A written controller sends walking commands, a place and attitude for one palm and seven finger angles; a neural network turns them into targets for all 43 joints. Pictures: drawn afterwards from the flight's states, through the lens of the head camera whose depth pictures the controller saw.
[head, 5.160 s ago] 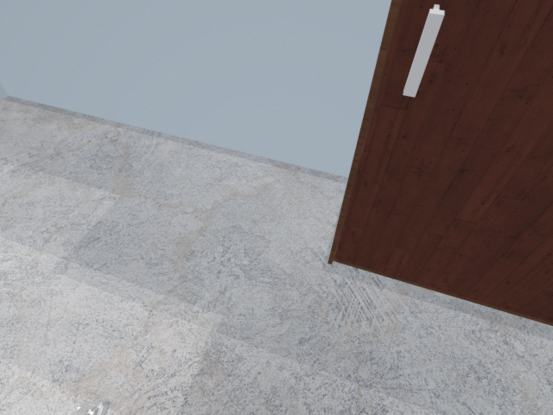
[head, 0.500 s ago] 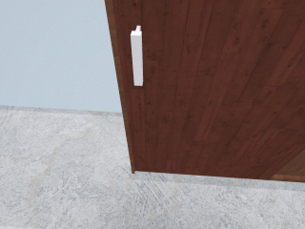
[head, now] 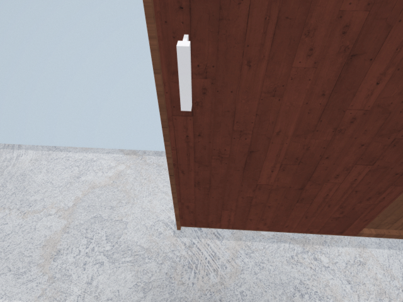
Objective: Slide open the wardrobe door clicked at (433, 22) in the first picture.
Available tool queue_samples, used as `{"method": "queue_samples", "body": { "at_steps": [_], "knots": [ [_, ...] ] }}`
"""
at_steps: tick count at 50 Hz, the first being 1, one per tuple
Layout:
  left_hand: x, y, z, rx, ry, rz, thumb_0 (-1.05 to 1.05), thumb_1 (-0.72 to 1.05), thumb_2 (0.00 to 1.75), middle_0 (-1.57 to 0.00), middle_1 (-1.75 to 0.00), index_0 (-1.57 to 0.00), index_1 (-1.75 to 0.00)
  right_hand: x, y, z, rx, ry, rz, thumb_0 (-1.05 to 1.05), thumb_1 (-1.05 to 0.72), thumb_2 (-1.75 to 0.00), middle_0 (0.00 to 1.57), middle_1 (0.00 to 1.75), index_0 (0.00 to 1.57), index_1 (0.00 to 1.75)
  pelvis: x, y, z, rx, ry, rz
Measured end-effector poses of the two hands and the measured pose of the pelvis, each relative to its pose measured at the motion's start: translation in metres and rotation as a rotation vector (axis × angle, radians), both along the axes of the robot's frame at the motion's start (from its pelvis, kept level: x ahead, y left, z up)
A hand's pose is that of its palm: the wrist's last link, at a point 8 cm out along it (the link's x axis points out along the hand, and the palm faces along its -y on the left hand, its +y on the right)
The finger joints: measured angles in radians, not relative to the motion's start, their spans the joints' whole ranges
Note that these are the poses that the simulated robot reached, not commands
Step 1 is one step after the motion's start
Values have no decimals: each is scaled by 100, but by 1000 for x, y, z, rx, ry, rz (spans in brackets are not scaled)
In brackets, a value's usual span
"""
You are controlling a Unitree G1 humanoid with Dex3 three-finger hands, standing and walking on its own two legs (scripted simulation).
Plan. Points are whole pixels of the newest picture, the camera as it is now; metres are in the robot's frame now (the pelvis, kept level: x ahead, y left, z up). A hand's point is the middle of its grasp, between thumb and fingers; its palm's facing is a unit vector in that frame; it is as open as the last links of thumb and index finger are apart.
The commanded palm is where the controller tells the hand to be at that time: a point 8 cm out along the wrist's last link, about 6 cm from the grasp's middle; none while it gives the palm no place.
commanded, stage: come to a stop and stand still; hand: left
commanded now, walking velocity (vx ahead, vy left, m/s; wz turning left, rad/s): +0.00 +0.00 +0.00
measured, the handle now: (186, 73) +0.58 +0.07 +0.17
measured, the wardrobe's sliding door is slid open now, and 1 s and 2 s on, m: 0.00 0.00 0.00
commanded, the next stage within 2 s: look again from close up in 0.48 s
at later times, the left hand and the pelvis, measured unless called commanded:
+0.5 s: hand out of the picture -0.03 +0.16 -0.17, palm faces +0.03 -0.98 -0.18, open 7.4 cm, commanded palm none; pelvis -0.02 -0.01 +0.00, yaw +0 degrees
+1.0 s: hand out of the picture -0.05 +0.14 -0.17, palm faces +0.06 -0.99 -0.16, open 7.3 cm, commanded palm none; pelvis -0.03 -0.02 +0.00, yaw +1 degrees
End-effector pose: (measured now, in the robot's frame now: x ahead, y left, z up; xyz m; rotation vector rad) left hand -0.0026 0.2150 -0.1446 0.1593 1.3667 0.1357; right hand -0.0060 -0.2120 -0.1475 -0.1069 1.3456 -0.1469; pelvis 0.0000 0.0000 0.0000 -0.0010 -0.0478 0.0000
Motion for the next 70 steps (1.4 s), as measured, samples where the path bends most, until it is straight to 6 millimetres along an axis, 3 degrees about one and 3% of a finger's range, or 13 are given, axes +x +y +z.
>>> {"method": "queue_samples", "body": {
  "at_steps": [15,31,43,70],
  "knots": [
    [-18,6,7,21,-42,18,0,91,90,-20,-30,-20,-30,9,-22,8,-28,-78,33,1,-92,-90,20,30,19,29,-16,-6,2,8,8,4],
    [-37,-19,1,-31,-2,33,0,90,90,-20,-30,-20,-30,-28,-20,8,-13,24,15,0,-91,-90,20,30,19,29,-23,-15,4,4,1,8],
    [-46,-24,-1,-39,9,53,0,90,90,-20,-30,-20,-30,-46,-10,6,9,66,-1,0,-91,-90,20,30,19,29,-27,-17,4,2,6,13],
    [-57,-33,0,-45,31,77,0,91,90,-20,-30,-20,-30,-40,-12,5,14,53,2,0,-91,-90,20,30,19,29,-27,-20,4,3,15,12]
  ]
}}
